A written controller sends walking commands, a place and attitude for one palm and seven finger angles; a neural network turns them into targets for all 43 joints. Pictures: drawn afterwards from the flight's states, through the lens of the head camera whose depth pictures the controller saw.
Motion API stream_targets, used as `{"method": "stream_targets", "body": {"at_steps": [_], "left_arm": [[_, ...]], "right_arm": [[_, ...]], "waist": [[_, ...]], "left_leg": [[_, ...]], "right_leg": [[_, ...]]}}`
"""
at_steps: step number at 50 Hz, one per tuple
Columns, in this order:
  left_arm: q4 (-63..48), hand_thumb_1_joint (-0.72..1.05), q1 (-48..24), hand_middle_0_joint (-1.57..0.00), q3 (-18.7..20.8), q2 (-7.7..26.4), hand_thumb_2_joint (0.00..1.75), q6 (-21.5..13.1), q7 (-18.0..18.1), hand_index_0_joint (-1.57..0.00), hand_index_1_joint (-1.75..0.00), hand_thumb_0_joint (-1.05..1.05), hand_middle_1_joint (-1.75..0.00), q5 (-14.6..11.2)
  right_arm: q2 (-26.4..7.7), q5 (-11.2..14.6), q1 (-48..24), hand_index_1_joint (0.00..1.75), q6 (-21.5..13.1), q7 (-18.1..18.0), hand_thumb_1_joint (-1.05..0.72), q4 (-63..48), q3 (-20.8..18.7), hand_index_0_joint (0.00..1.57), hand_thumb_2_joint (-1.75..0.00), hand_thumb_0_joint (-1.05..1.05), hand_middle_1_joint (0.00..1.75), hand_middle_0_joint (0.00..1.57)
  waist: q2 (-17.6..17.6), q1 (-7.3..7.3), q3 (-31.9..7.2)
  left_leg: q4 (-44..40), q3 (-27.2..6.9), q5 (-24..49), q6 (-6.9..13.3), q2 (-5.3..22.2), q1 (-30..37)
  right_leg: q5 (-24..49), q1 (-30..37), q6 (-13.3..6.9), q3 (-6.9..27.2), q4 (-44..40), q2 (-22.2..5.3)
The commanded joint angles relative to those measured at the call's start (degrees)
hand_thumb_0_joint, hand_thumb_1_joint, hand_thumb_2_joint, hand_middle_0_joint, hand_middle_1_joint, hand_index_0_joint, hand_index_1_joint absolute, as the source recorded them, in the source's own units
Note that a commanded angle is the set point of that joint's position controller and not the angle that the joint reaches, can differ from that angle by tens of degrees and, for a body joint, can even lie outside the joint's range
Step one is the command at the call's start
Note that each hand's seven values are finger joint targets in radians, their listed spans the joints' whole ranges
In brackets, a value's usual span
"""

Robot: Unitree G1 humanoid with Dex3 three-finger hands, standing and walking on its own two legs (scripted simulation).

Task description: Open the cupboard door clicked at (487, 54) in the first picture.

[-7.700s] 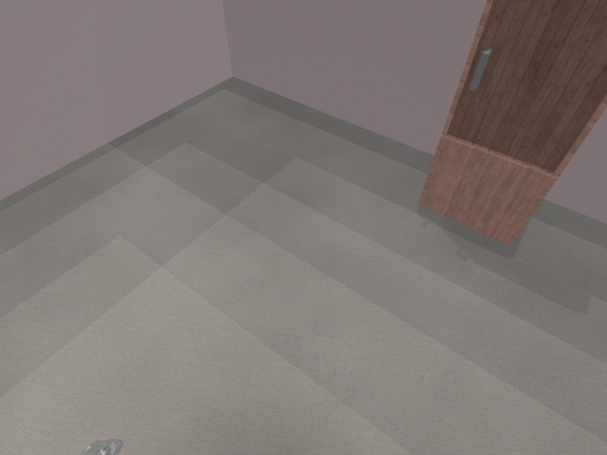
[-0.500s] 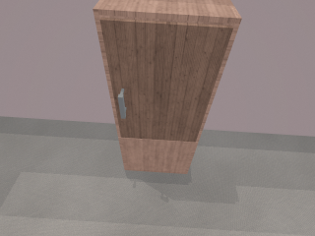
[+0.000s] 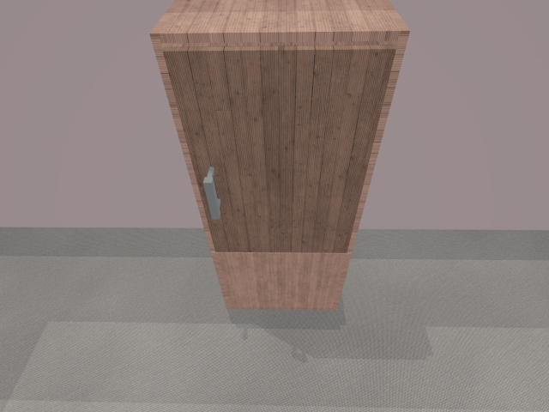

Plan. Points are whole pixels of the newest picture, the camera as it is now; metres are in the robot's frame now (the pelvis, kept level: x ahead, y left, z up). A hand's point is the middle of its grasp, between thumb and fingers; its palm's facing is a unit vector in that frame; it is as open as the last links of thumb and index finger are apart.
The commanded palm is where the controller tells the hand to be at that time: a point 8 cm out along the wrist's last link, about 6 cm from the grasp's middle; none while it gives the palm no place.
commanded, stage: look again from close up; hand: left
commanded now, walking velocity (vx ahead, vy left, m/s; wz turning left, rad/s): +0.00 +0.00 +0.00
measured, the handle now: (213, 193) +0.59 +0.18 -0.07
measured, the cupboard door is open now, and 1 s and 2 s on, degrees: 0 0 0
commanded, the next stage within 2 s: shuffle to correct the standing spot in 0.04 s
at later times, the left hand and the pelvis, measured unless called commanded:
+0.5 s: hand out of the picture +0.03 +0.16 -0.18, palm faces +0.04 -0.98 -0.18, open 7.4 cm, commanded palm none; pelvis +0.05 -0.01 -0.01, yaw +0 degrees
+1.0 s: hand out of the picture +0.10 +0.19 -0.17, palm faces +0.04 -0.97 -0.26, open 7.4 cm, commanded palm none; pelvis +0.02 -0.01 -0.01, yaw +0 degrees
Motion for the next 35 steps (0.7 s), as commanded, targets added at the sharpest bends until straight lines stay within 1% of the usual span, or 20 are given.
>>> {"method": "stream_targets", "body": {"at_steps": [1, 4, 5, 7, 8, 12, 13, 15, 17, 19, 20, 21, 23, 24, 25, 27, 28, 30, 33, 35], "left_arm": [[-1.89, 0.9, 2.74, -0.2, 1.11, 6.83, 0.9, -0.36, -0.02, -0.2, -0.3, 0.0, -0.3, 0.0], [-1.6, 0.9, 2.38, -0.2, 1.05, 6.9, 0.9, -0.28, -0.06, -0.2, -0.3, 0.0, -0.3, -0.09], [-1.59, 0.9, 2.19, -0.2, 1.14, 7.16, 0.9, -0.35, -0.04, -0.2, -0.3, 0.0, -0.3, 0.03], [-1.57, 0.9, 1.79, -0.2, 1.13, 7.32, 0.9, -0.3, -0.11, -0.2, -0.3, 0.0, -0.3, -0.02], [-1.29, 0.9, 2.1, -0.2, 0.99, 6.84, 0.9, -0.2, -0.15, -0.2, -0.3, 0.0, -0.3, 0.02], [-1.04, 0.9, 3.0, -0.2, 1.41, 7.4, 0.9, 0.24, -0.66, -0.2, -0.3, 0.0, -0.3, 0.27], [-1.05, 0.9, 3.3, -0.2, 1.61, 7.59, 0.9, 0.27, -0.79, -0.2, -0.3, 0.0, -0.3, 0.28], [-1.1, 0.9, 3.96, -0.2, 1.99, 7.75, 0.9, 0.18, -0.94, -0.2, -0.3, 0.0, -0.3, 0.31], [-0.94, 0.9, 4.47, -0.2, 2.22, 7.74, 0.9, -0.02, -1.06, -0.2, -0.3, 0.0, -0.3, 0.21], [-0.66, 0.9, 5.01, -0.2, 2.33, 6.92, 0.9, -0.28, -1.11, -0.2, -0.3, 0.0, -0.3, 0.21], [-0.6, 0.9, 4.96, -0.2, 2.23, 6.33, 0.9, -0.33, -1.0, -0.2, -0.3, 0.0, -0.3, 0.29], [-0.34, 0.9, 4.82, -0.2, 2.11, 5.65, 0.9, -0.43, -0.77, -0.2, -0.3, 0.0, -0.3, 0.34], [0.16, 0.9, 5.55, -0.2, 1.83, 4.53, 0.9, -0.42, -0.2, -0.2, -0.3, 0.0, -0.3, 0.14], [0.53, 0.9, 6.2, -0.2, 1.8, 4.49, 0.9, -0.4, 0.07, -0.2, -0.3, 0.0, -0.3, -0.05], [0.85, 0.9, 6.44, -0.2, 1.85, 4.99, 0.9, -0.42, 0.3, -0.2, -0.3, 0.0, -0.3, -0.16], [0.57, 0.9, 6.66, -0.2, 2.41, 6.76, 0.9, -0.43, 0.74, -0.2, -0.3, 0.0, -0.3, -0.22], [0.16, 0.9, 6.52, -0.2, 2.51, 6.8, 0.9, -0.17, 0.92, -0.2, -0.3, 0.0, -0.3, -0.23], [-0.89, 0.9, 5.8, -0.2, 2.75, 6.62, 0.9, 0.26, 1.15, -0.2, -0.3, 0.0, -0.3, 0.0], [-2.49, 0.9, 5.18, -0.2, 3.22, 6.52, 0.9, 0.76, 1.19, -0.2, -0.3, 0.0, -0.3, 0.07], [-3.36, 0.9, 4.59, -0.2, 3.26, 6.29, 0.9, 0.89, 1.16, -0.2, -0.3, 0.0, -0.3, 0.21]], "right_arm": [[-4.87, 0.3, 1.82, 0.3, -1.28, -0.37, -0.9, -1.78, -0.9, 0.2, -0.9, 0.0, 0.3, 0.2], [-4.94, 0.29, 1.13, 0.3, -1.25, -0.46, -0.9, -1.32, -0.83, 0.2, -0.9, 0.0, 0.3, 0.2], [-4.89, 0.34, 0.89, 0.3, -1.22, -0.51, -0.9, -1.21, -0.89, 0.2, -0.9, 0.0, 0.3, 0.2], [-5.12, 0.34, 0.36, 0.3, -1.04, -0.48, -0.9, -1.05, -0.83, 0.2, -0.9, 0.0, 0.3, 0.2], [-4.51, 0.21, 0.87, 0.3, -0.9, -0.41, -0.9, -0.57, -0.63, 0.2, -0.9, 0.0, 0.3, 0.2], [-3.94, -0.17, 0.75, 0.3, -0.4, -0.05, -0.9, -0.72, -0.87, 0.2, -0.9, 0.0, 0.3, 0.2], [-3.75, -0.27, 0.65, 0.3, -0.35, 0.03, -0.9, -0.78, -0.93, 0.2, -0.9, 0.0, 0.3, 0.2], [-3.22, -0.25, 1.09, 0.3, -0.52, 0.04, -0.9, -1.0, -0.98, 0.2, -0.9, 0.0, 0.3, 0.2], [-3.21, -0.21, 1.55, 0.3, -0.97, 0.07, -0.9, -0.95, -0.92, 0.2, -0.9, 0.0, 0.3, 0.2], [-3.32, -0.08, 2.19, 0.3, -1.46, -0.13, -0.9, -0.62, -0.97, 0.2, -0.9, 0.0, 0.3, 0.2], [-3.31, 0.11, 2.66, 0.3, -1.6, -0.35, -0.9, -0.09, -0.91, 0.2, -0.9, 0.0, 0.3, 0.2], [-3.8, 0.18, 3.59, 0.3, -1.8, -0.59, -0.9, 0.49, -0.89, 0.2, -0.9, 0.0, 0.3, 0.2], [-4.51, 0.39, 4.29, 0.3, -1.89, -1.34, -0.9, 1.41, -0.98, 0.2, -0.9, 0.0, 0.3, 0.2], [-4.45, 0.48, 3.72, 0.3, -1.79, -1.69, -0.9, 1.47, -1.01, 0.2, -0.9, 0.0, 0.3, 0.2], [-4.07, 0.68, 2.98, 0.3, -1.7, -1.98, -0.9, 1.5, -1.07, 0.2, -0.9, 0.0, 0.3, 0.2], [-4.63, 0.9, 2.52, 0.3, -1.34, -2.27, -0.9, 0.92, -1.6, 0.2, -0.9, 0.0, 0.3, 0.2], [-4.34, 0.97, 2.59, 0.3, -1.03, -2.33, -0.9, 0.73, -1.86, 0.2, -0.9, 0.0, 0.3, 0.2], [-3.92, 0.93, 2.5, 0.3, -0.64, -2.43, -0.9, 0.34, -2.32, 0.2, -0.9, 0.0, 0.3, 0.2], [-4.39, 0.61, 1.91, 0.3, -0.03, -2.38, -0.9, -0.75, -2.98, 0.2, -0.9, 0.0, 0.3, 0.2], [-4.1, 0.44, 1.13, 0.3, 0.11, -2.29, -0.9, -1.42, -3.04, 0.2, -0.9, 0.0, 0.3, 0.2]], "waist": [[-1.03, 0.38, 2.86], [-1.06, 0.44, 1.86], [-2.11, 0.47, 2.04], [-2.48, 0.38, 2.59], [-2.89, 0.26, 1.88], [-4.03, 0.31, 5.11], [-4.16, 0.32, 6.1], [-4.69, 0.23, 6.64], [-4.12, 0.15, 6.32], [-1.88, 0.02, 5.4], [-0.3, -0.01, 5.11], [0.89, -0.23, 3.47], [3.87, 0.16, 0.55], [3.38, 0.53, 0.18], [1.4, 0.67, 0.75], [-1.06, 0.49, -1.23], [-1.91, 0.35, -1.95], [-2.55, 0.22, -2.1], [-1.8, 0.3, -3.69], [-2.14, 0.34, -3.71]], "left_leg": [[-6.48, -5.52, 4.97, 0.85, 5.02, -1.57], [-6.23, -5.19, 6.37, 0.73, 5.25, -0.07], [-6.02, -5.17, 6.61, 0.77, 5.38, 0.14], [-5.9, -4.75, 5.82, 0.48, 5.19, -0.04], [-5.87, -4.63, 3.23, 0.47, 5.03, 0.19], [-3.2, -3.15, -8.0, 0.54, 3.52, -2.77], [-2.39, -2.65, -9.11, 0.46, 3.15, -3.59], [-1.08, -2.06, -8.76, 0.65, 2.9, -3.97], [0.01, -1.82, -6.62, 0.84, 2.96, -4.05], [0.06, -2.51, -0.74, 1.26, 3.87, -1.86], [-0.33, -3.19, 4.46, 1.5, 4.87, -0.29], [-0.27, -4.12, 12.67, 1.74, 6.03, 1.6], [0.61, -4.54, 29.34, 2.13, 7.66, 5.1], [1.54, -4.26, 34.64, 1.95, 7.57, 5.88], [2.26, -3.74, 38.28, 1.48, 7.13, 5.92], [2.75, -2.74, 37.01, 0.72, 6.2, 6.16], [2.77, -2.49, 35.49, 0.62, 6.1, 6.16], [2.71, -2.11, 36.79, 0.77, 6.25, 6.43], [3.56, -2.04, 35.19, 0.97, 6.62, 6.93], [3.54, -1.96, 32.9, 1.07, 6.66, 6.15]], "right_leg": [[4.8, 0.83, -3.25, 3.65, -5.96, -2.43], [6.74, 1.38, -3.22, 3.71, -5.91, -2.54], [7.41, 1.53, -3.24, 3.79, -6.13, -2.53], [7.01, 1.17, -3.28, 4.05, -6.68, -2.79], [3.36, 1.52, -3.32, 3.89, -6.78, -2.62], [-11.22, -1.41, -4.74, 5.95, -8.77, -2.89], [-13.32, -2.23, -5.19, 6.66, -9.18, -3.04], [-14.12, -2.35, -5.84, 6.91, -9.2, -3.27], [-11.76, -1.81, -6.24, 6.56, -7.73, -3.24], [-4.88, -1.78, -5.91, 5.01, -4.8, -2.38], [0.89, -1.65, -5.28, 3.49, -2.95, -1.62], [7.79, -0.65, -4.7, 1.69, -0.02, -0.97], [14.41, 1.21, -3.62, -0.01, 2.4, -0.51], [17.86, 1.99, -3.39, 0.54, 1.63, -0.86], [24.32, 2.92, -3.2, 1.31, 0.67, -1.43], [34.72, 5.46, -3.03, 1.59, 1.29, -2.72], [36.33, 5.66, -3.03, 1.61, 2.06, -3.02], [37.05, 4.87, -2.86, 1.43, 3.42, -2.99], [33.79, 3.62, -2.97, 1.85, 4.21, -3.0], [32.18, 3.58, -3.16, 2.35, 3.87, -2.89]]}}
